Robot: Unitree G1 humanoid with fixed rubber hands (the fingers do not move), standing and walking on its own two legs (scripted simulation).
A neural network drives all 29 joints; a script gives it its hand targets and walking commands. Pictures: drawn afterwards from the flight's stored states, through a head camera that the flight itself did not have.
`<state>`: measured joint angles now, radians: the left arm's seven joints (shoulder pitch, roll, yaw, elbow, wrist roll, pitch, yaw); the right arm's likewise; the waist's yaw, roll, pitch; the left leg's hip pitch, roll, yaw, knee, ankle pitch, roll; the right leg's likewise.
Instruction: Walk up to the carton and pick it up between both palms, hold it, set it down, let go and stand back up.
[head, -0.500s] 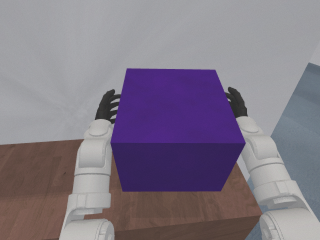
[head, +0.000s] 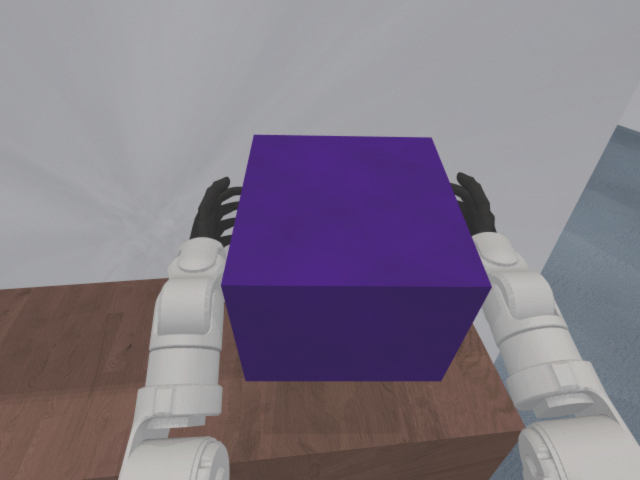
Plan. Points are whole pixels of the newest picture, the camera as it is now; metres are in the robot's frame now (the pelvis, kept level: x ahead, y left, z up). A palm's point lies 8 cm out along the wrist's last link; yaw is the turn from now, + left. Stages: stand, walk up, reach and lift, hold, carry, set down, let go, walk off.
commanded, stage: set down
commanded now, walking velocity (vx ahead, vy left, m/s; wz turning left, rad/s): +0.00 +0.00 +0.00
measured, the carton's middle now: (343, 252) +0.35 +0.01 +0.16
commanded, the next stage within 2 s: none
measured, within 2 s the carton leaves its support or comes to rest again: neither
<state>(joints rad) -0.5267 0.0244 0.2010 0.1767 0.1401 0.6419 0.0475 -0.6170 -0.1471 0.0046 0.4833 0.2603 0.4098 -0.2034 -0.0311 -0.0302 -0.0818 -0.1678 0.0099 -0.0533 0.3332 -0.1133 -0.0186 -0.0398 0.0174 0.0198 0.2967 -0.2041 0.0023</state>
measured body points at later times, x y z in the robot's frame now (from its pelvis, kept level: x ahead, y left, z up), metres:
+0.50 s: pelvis +0.00 +0.00 +0.00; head -0.03 +0.02 +0.45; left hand +0.37 +0.16 +0.13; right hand +0.37 -0.16 +0.12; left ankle +0.05 +0.13 -0.75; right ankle -0.02 -0.12 -0.75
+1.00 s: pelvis +0.01 +0.00 +0.00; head +0.00 +0.02 +0.45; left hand +0.38 +0.16 +0.09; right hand +0.38 -0.17 +0.09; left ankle +0.05 +0.13 -0.75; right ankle -0.02 -0.12 -0.75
